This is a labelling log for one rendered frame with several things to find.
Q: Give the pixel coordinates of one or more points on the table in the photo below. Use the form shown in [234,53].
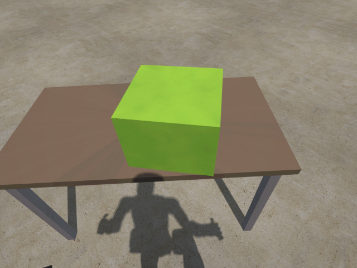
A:
[67,138]

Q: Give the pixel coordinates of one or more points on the carton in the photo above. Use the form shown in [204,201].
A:
[169,119]

